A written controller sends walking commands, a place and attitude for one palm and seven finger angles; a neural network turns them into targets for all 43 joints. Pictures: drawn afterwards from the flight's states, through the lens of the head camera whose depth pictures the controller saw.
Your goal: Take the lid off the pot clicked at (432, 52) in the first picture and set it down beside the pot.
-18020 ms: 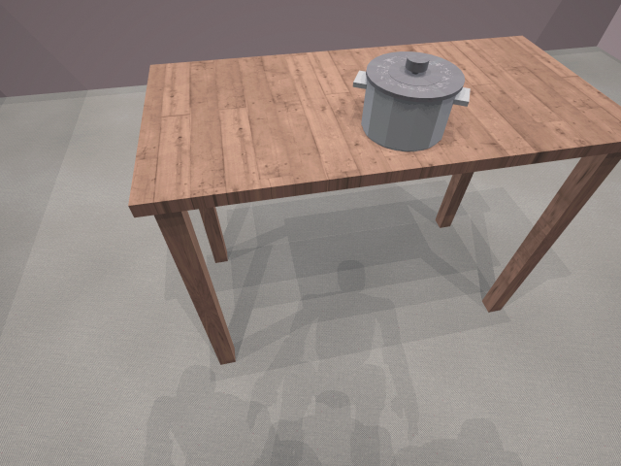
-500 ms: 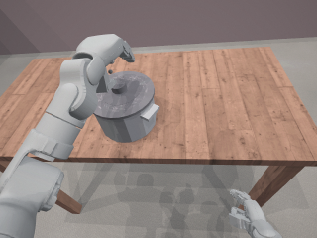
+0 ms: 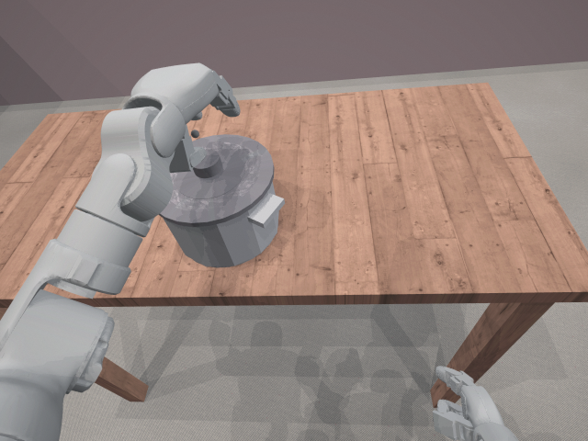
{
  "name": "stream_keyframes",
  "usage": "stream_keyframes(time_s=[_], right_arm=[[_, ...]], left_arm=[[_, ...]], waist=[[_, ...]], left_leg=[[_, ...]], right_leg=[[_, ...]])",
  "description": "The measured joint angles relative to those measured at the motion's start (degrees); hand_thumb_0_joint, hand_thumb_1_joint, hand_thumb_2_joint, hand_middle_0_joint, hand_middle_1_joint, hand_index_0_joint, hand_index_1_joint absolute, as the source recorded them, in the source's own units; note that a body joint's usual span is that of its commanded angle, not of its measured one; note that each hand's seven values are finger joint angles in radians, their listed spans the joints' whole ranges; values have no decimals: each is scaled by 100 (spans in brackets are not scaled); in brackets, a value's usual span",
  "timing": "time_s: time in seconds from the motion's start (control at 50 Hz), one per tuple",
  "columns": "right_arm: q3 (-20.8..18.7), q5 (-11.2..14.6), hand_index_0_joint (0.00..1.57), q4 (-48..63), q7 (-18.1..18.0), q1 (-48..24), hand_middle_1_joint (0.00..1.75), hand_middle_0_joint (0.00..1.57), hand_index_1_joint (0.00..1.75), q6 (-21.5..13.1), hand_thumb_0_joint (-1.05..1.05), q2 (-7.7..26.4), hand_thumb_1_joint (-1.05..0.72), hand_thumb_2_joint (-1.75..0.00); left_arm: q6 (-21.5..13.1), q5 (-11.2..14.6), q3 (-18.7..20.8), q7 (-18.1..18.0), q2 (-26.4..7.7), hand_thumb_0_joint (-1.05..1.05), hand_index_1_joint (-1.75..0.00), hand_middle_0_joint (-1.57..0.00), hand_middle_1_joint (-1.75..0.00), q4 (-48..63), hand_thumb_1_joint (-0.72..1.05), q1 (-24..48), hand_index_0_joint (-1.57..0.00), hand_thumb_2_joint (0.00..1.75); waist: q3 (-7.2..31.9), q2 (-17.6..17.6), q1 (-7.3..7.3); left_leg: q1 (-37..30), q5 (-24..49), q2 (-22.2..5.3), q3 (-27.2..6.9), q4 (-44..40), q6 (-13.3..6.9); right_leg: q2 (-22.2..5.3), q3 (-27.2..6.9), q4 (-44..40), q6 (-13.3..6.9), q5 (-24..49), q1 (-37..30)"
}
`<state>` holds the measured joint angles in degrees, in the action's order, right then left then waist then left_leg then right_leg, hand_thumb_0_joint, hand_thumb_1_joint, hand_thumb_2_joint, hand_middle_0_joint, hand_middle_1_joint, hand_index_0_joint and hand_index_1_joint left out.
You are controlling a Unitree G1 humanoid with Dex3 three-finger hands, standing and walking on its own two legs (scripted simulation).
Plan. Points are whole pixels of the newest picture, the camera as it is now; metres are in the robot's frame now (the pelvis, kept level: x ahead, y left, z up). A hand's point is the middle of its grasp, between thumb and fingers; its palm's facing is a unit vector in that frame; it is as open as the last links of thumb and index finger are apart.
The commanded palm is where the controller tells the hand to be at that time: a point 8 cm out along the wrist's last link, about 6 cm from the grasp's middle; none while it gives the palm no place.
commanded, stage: move the open hand above the knob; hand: left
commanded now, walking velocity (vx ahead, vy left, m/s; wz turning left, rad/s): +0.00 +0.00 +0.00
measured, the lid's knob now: (206, 163) +0.45 +0.14 +0.15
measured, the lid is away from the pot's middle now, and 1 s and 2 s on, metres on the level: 0.00 0.00 0.00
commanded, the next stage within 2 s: lower the open fingers around the knob in 0.42 s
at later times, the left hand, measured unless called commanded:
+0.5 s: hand (181, 142) +0.41 +0.15 +0.22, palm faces -0.08 -0.08 -0.99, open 9.9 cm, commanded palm +0.37 +0.15 +0.28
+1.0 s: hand (190, 165) +0.40 +0.14 +0.19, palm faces -0.16 -0.11 -0.98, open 9.9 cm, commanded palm +0.37 +0.16 +0.25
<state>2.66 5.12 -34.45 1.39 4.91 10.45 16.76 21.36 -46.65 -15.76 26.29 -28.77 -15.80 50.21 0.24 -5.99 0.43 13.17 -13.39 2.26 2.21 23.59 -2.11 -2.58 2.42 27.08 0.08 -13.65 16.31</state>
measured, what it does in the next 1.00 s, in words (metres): stands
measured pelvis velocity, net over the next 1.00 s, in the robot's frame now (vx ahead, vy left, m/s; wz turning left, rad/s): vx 0.00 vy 0.00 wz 0.00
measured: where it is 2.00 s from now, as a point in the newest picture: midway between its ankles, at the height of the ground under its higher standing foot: outside the picture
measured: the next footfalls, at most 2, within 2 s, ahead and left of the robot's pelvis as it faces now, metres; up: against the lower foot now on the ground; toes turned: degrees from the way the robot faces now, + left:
none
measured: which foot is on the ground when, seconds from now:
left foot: down 0.00-1.00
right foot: down 0.00-1.00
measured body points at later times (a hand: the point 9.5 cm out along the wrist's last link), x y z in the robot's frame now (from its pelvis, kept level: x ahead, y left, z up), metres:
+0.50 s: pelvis +0.00 +0.00 +0.00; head +0.02 -0.05 +0.45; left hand +0.41 +0.15 +0.28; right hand +0.21 -0.21 -0.11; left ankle -0.01 +0.10 -0.74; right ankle +0.00 -0.12 -0.74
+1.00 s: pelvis +0.00 +0.00 +0.00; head +0.02 -0.05 +0.45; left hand +0.41 +0.15 +0.24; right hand +0.19 -0.22 -0.12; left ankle -0.01 +0.10 -0.74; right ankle +0.00 -0.12 -0.74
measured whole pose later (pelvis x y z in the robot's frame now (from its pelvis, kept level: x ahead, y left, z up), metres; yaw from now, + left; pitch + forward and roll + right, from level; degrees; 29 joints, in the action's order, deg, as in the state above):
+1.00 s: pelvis +0.00 +0.00 +0.00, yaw +0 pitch +2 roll +1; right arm 2.7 5.1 -33.8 1.7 4.7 11.3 16.7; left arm 21.0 -44.4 -15.6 26.1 -29.0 -11.1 42.9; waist 0.0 -5.7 0.8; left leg 12.9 -13.6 2.2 2.0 24.4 -2.1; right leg -2.5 2.6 27.2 0.1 -13.6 15.6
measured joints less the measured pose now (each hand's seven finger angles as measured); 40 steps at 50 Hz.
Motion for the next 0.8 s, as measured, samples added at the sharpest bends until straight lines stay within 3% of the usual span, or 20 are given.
stream_keyframes(time_s=[0.26,0.52,0.8], right_arm=[[21,7,19,59,25,-102,30,20,30,33,1,-14,-90,-90],[40,20,19,82,67,-246,30,20,30,84,1,-49,-90,-90],[88,-2,19,76,30,-165,30,20,30,90,1,-78,-90,-90]], left_arm=[[-8,33,80,1,-59,0,-9,-88,-8,291,-35,-204,-89,161],[109,80,-84,20,-35,0,-9,-88,-8,539,-35,-259,-89,161],[2,193,-25,7,17,0,-9,-88,-8,301,-35,-381,-89,161]], waist=[[24,-3,71],[28,10,164],[33,14,61]], left_leg=[[1,-13,-7,-5,15,7],[36,-16,22,-64,97,-3],[17,-14,16,-26,90,-9]], right_leg=[[6,3,6,-3,-9,-3],[-28,61,49,5,-16,-13],[-19,21,51,13,-2,-12]])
